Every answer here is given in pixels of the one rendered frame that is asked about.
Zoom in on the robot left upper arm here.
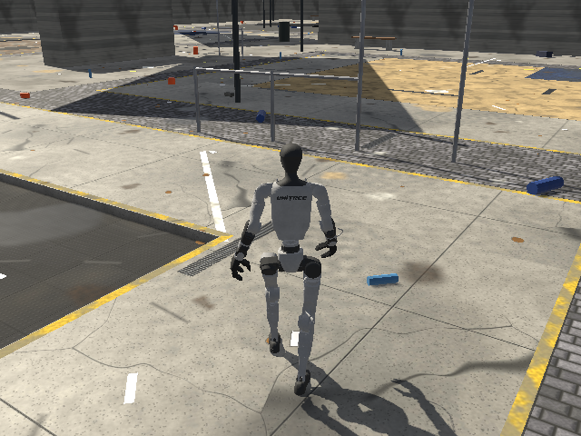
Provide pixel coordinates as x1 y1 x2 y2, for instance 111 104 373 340
246 183 272 234

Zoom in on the robot left hand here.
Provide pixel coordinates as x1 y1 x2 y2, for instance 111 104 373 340
230 255 251 281

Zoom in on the robot right thigh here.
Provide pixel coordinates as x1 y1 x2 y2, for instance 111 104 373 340
298 255 321 332

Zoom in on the right robot foot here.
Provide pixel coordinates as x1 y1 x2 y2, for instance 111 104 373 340
294 370 310 395

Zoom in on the robot right forearm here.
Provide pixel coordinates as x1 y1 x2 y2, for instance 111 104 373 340
323 218 337 246

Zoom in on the robot right upper arm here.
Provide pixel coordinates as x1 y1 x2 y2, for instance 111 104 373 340
310 183 334 232

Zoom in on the robot left forearm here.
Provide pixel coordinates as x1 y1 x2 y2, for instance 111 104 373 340
234 220 255 261

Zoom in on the robot right hand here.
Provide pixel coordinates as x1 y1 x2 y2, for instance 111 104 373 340
315 241 337 258

